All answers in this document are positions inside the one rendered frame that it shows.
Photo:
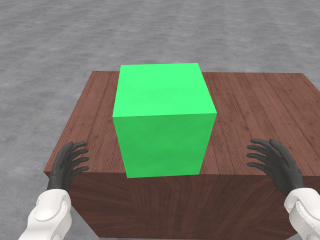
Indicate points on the robot left hand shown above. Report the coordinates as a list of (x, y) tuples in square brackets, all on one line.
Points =
[(62, 173)]

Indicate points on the robot left forearm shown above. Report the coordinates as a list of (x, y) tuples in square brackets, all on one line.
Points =
[(51, 218)]

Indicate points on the robot right hand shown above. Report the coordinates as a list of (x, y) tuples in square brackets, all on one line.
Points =
[(281, 166)]

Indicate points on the robot right forearm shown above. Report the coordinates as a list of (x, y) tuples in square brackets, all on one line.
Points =
[(303, 206)]

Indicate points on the pedestal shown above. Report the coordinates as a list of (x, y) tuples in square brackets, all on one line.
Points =
[(227, 200)]

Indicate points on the carton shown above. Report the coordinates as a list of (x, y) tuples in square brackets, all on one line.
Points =
[(163, 116)]

